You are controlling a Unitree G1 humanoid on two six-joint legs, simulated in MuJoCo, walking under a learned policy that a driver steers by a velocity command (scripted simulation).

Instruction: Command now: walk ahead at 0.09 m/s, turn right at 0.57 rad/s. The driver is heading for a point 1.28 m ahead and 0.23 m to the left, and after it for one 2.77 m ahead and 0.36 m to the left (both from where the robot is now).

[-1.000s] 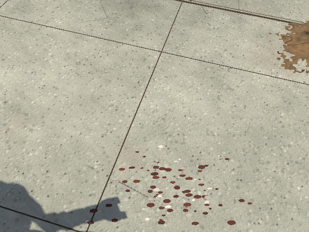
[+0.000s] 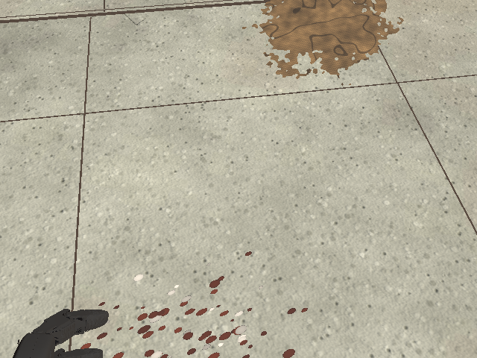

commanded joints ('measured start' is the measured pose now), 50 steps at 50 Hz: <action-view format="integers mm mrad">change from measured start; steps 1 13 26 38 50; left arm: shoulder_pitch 236 47 -45 -43 170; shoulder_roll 291 82 104 103 96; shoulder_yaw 81 11 34 40 40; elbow -56 55 54 65 188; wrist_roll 37 50 2 -18 15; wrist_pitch -9 -22 -97 -115 -110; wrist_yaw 29 44 31 15 42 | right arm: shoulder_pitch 81 -66 65 93 -72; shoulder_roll -82 -47 -125 -147 -29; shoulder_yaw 8 22 -18 -44 -7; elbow -118 -89 -76 -120 -236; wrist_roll -38 -10 -1 24 15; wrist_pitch -34 37 -43 -7 -9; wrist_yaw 25 0 10 -2 36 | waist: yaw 96 67 22 60 90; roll -222 -101 171 195 -61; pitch -529 -198 11 -63 -32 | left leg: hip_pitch -555 -218 67 -130 -690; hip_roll -131 24 213 102 58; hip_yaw -260 -237 -717 -590 -294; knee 758 124 -515 -374 406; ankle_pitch -220 226 14 275 260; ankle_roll -38 -69 252 163 5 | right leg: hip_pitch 793 127 -350 223 432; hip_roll -449 -182 -33 10 -282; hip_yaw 792 207 120 83 181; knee -132 -301 360 -129 -407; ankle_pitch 485 -75 -278 -49 96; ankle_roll -385 -167 47 85 -125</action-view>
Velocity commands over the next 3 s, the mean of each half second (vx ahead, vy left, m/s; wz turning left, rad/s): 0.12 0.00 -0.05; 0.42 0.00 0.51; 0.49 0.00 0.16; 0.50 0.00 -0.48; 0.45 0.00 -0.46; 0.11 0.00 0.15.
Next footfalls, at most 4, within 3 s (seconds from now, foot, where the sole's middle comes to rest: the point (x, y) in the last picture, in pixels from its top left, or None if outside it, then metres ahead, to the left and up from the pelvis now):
0.42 left None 0.11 0.13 -0.75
0.80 right None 0.35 -0.10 -0.75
1.26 left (135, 313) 0.55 0.27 -0.75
1.82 right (183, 202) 0.91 0.14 -0.75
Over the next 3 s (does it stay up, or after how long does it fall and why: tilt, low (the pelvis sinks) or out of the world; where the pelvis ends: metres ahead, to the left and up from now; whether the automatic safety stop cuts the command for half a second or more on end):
stays up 1.19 0.23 0.02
